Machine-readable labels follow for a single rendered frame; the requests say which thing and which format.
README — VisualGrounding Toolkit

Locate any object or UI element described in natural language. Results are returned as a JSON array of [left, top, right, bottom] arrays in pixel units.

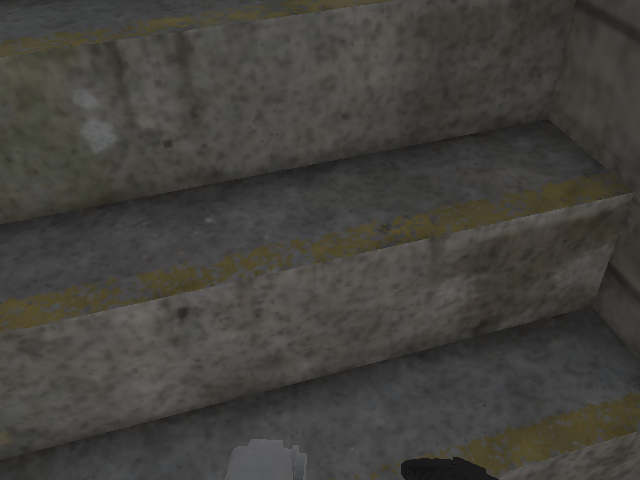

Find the robot left shin
[[227, 446, 244, 471]]

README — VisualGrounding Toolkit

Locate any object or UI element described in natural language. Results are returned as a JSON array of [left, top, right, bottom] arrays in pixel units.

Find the right robot hand
[[401, 457, 499, 480]]

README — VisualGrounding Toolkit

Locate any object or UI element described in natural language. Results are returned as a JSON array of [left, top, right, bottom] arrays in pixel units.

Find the robot left thigh
[[224, 439, 307, 480]]

